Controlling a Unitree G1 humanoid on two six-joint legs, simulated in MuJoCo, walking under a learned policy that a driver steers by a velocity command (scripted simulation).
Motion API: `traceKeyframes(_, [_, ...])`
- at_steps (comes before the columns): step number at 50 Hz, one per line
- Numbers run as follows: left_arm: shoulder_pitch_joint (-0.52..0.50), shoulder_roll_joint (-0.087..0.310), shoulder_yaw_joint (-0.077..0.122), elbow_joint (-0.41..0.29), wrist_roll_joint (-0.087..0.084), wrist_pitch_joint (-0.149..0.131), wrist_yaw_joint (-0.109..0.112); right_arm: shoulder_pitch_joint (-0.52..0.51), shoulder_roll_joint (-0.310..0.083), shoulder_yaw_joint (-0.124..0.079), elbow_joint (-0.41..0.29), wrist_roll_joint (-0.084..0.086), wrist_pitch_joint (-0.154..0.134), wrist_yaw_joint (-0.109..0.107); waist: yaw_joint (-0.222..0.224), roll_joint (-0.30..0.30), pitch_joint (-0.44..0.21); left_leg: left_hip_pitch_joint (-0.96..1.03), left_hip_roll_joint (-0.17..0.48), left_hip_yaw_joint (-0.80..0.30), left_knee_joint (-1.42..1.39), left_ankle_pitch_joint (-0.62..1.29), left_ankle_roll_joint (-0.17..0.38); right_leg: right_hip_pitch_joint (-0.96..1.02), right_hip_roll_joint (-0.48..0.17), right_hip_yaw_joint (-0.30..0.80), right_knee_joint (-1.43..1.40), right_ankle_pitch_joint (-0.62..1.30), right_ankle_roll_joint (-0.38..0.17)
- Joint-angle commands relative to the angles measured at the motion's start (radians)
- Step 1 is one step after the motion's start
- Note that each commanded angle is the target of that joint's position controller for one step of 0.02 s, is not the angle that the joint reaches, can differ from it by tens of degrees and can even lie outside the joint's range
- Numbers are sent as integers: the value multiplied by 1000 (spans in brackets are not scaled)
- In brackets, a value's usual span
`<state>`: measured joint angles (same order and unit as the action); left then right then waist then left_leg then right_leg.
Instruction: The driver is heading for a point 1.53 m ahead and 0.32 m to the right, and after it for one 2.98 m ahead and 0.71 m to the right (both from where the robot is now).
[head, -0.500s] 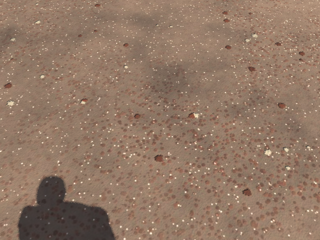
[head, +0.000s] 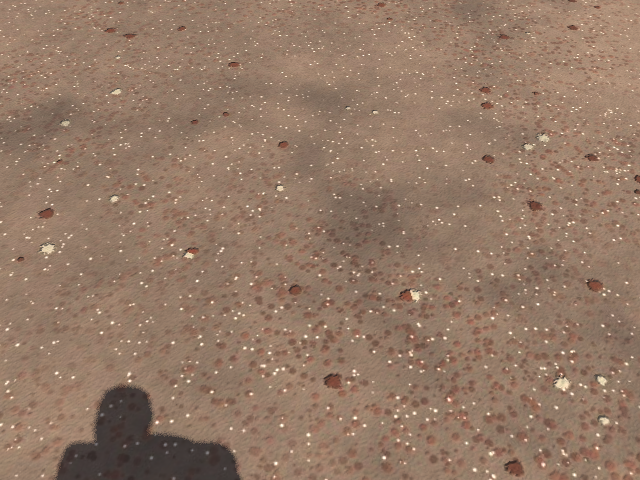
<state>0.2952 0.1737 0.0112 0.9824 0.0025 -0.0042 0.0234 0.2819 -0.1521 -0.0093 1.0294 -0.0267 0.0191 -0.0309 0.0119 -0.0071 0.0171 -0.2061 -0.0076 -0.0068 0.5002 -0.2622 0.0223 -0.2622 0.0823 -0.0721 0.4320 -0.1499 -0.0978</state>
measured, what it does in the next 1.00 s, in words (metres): walks ahead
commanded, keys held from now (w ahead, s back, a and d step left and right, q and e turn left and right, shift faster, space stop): shift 0.44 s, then w+shift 0.56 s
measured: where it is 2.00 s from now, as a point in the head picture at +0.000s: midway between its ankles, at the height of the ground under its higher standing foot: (367, 276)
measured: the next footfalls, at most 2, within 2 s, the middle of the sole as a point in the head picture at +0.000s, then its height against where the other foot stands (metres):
right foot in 1.06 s outside the picture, level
left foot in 1.54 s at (335, 336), level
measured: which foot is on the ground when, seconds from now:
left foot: down 0.00-1.00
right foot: down 0.00-0.66, up 0.68-1.00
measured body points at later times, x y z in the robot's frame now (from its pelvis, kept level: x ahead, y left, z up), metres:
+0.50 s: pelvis +0.03 +0.01 +0.01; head +0.02 +0.01 +0.46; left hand +0.01 +0.23 -0.15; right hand -0.01 -0.19 -0.16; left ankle +0.00 +0.11 -0.73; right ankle +0.05 -0.06 -0.73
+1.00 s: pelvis +0.21 -0.02 -0.01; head +0.24 -0.02 +0.44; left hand +0.47 +0.19 -0.09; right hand +0.08 -0.25 -0.15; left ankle +0.00 +0.12 -0.74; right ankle +0.37 -0.16 -0.71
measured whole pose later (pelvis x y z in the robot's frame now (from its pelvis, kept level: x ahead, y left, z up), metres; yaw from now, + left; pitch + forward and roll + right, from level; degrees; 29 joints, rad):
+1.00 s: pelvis +0.21 -0.02 -0.01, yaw +0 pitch +4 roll -1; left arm -0.09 0.23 0.06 0.81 0.03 -0.04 -0.06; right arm 0.55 -0.19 -0.06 1.09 -0.02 -0.12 0.00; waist -0.11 0.02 -0.01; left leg 0.23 0.04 -0.01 0.05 -0.35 -0.01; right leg -0.65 -0.07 -0.09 0.66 -0.13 -0.08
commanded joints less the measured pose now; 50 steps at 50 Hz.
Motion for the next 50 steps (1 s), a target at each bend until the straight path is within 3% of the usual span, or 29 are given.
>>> traceKeyframes(1, [28, 55, 11, -15, -1, -6, -2, 51, -65, 1, 7, 13, -33, -4, 15, 118, 94, -128, 128, -167, -241, -147, 56, 47, -119, 159, -106, -94, 29])
traceKeyframes(4, [67, 64, 11, 26, 12, -13, -5, 40, -70, -1, 20, 21, -47, -9, 27, 71, 58, -105, 96, -121, -224, -44, 35, 118, -142, 175, -96, -35, 18])
traceKeyframes(8, [54, 52, 3, 55, 7, -19, 2, 87, -53, 1, 49, 17, -41, -8, 2, 10, 59, -22, 81, -93, -180, 25, 43, 52, -154, 191, -131, -71, 19])
traceKeyframes(22, [73, 23, -8, 130, 5, -16, 14, 122, -26, 13, 108, 16, -38, -14, -1, 9, 63, -8, 82, -83, -174, 68, 41, 75, -159, 189, -121, -14, 19])
traceKeyframes(23, [88, 38, -2, 135, 4, -13, 14, 151, -34, 8, 114, 13, -37, -13, -5, -3, 26, 3, 52, -63, -153, -98, 51, 76, -138, 187, -116, -194, 6])
traceKeyframes(24, [101, 80, 16, 132, 5, -6, 10, 154, -62, -3, 103, 7, -32, -8, -5, -5, 40, -34, 29, -65, -120, -329, 76, 39, -121, 194, -99, -468, -21])
traceKeyframes(25, [109, 104, 27, 121, 10, 0, 2, 144, -84, -12, 85, -2, -28, 1, 2, -10, 105, -118, 38, -100, -101, -504, 100, -19, -143, 247, -104, -662, -49])
traceKeyframes(26, [113, 98, 31, 108, 8, -1, -4, 128, -75, -12, 63, -4, -30, 8, 7, -17, 156, -182, 51, -125, -77, -543, 113, -48, -182, 314, -114, -738, -73])
traceKeyframes(27, [91, 72, 28, 88, 2, -8, -7, 86, -47, -6, 34, -1, -40, 12, 9, -17, 178, -204, 53, -113, -62, -422, 107, -52, -214, 360, -137, -670, -82])
traceKeyframes(28, [80, 72, 34, 77, 3, -15, -10, 64, -29, -5, 20, 0, -51, 17, 9, -33, 144, -184, 43, -84, -49, -287, 96, -27, -240, 396, -178, -594, -87])
traceKeyframes(30, [52, 121, 59, 58, 2, -26, -16, 85, -37, -12, 11, 2, -68, 29, -14, -82, 46, -83, 1, 1, -4, -134, 86, -2, -287, 451, -269, -576, -101])
traceKeyframes(31, [-7, 132, 67, 35, -5, -28, -17, 130, -41, -16, 18, 3, -73, 31, -51, -84, 34, 13, -6, 21, -15, -124, 97, -71, -282, 434, -273, -580, -91])
traceKeyframes(32, [-99, 123, 69, -2, -13, -31, -19, 203, -44, -19, 35, 2, -77, 31, -103, -53, 48, 145, 2, 0, -78, -156, 119, -206, -237, 363, -231, -552, -58])
traceKeyframes(33, [-228, 90, 63, -59, -20, -37, -22, 309, -68, -28, 64, 2, -84, 24, -169, 49, 87, 306, 70, -123, -214, -260, 156, -414, -142, 224, -86, -447, -1])
traceKeyframes(34, [-334, 37, 50, -118, -21, -49, -28, 404, -140, -52, 91, 7, -95, 12, -207, 245, 122, 439, 261, -420, -403, -457, 217, -628, -30, 40, 210, -261, 50])
traceKeyframes(35, [-331, 77, 56, -120, 13, -57, -31, 345, -144, -62, 83, 5, -97, 5, -166, 208, 179, 409, 369, -534, -413, -436, 233, -709, -80, 37, 362, -186, 36])
traceKeyframes(36, [-297, 84, 60, -116, 30, -65, -41, 303, -134, -62, 62, 6, -100, 1, -122, 116, 149, 376, 367, -523, -406, -428, 234, -709, -115, 80, 425, -140, 33])
traceKeyframes(38, [-267, 91, 67, -114, 32, -74, -64, 249, -140, -66, 35, 4, -117, 1, -68, 65, 106, 364, 332, -441, -427, -332, 213, -680, -142, 100, 485, -90, 43])
traceKeyframes(39, [-268, 90, 69, -116, 35, -70, -74, 233, -139, -66, 24, 5, -125, 3, -58, 68, 90, 345, 302, -384, -439, -283, 200, -657, -142, 85, 504, -70, 52])
traceKeyframes(42, [-334, 74, 63, -152, 37, -52, -86, 248, -123, -64, 20, 6, -141, 13, -60, 94, 116, 263, 246, -265, -473, -172, 183, -620, -149, 51, 476, 11, 72])
traceKeyframes(44, [-410, 69, 56, -189, 33, -45, -90, 244, -134, -66, 12, 6, -148, 19, -69, 104, 147, 195, 222, -197, -500, -88, 175, -543, -149, 24, 375, 64, 73])
traceKeyframes(47, [-503, 74, 48, -240, 28, -42, -95, 266, -164, -71, 17, 7, -155, 25, -93, 111, 176, 184, 245, -130, -541, 82, 171, -430, -146, -30, 259, 79, 35])
traceKeyframes(49, [-490, 90, 49, -253, 29, -43, -89, 259, -189, -74, 22, 8, -151, 30, -73, 129, 164, 223, 252, -65, -471, 360, 157, -332, -117, -68, 203, 16, -6])
traceKeyframes(50, [-441, 106, 55, -247, 32, -44, -79, 258, -204, -76, 26, 8, -149, 30, -47, 145, 123, 241, 253, -29, -365, 652, 147, -236, -78, -95, 195, -37, -27])
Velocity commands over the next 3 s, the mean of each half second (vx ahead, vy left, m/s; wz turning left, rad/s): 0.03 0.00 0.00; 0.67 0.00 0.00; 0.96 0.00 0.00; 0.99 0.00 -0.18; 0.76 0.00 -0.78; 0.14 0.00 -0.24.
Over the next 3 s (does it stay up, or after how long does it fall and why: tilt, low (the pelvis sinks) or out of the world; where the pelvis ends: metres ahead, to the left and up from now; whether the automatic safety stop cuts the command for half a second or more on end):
stays up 1.68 -0.27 0.00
